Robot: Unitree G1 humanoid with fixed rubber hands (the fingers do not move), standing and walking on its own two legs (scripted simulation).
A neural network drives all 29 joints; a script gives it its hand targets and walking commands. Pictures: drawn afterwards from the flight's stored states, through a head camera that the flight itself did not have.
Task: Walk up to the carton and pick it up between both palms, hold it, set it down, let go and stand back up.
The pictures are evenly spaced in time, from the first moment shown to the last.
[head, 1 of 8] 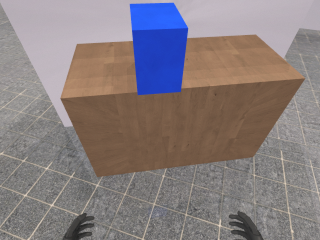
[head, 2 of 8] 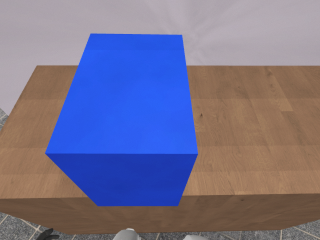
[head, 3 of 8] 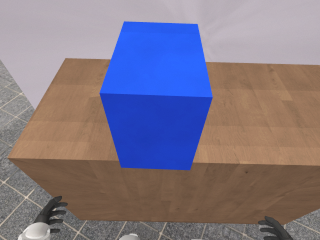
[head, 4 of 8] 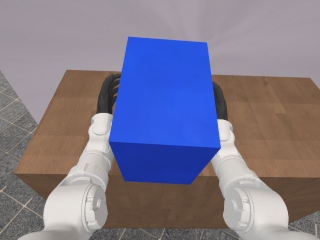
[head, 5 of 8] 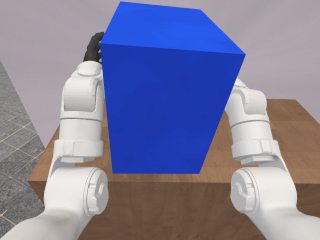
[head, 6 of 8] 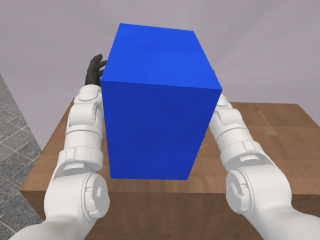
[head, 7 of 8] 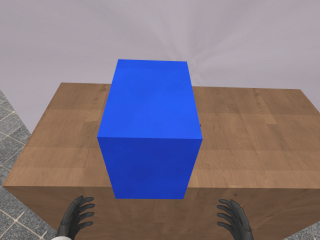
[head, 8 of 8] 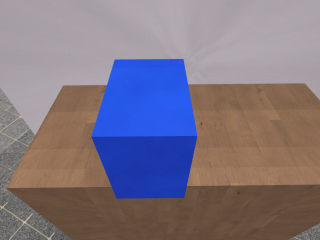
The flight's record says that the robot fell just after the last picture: no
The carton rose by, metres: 0.19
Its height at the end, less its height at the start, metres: +0.00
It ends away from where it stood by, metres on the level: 0.01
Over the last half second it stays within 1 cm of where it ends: yes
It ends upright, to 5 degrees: yes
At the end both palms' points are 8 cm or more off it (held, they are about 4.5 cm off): yes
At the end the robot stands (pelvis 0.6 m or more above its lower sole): yes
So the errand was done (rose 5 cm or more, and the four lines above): yes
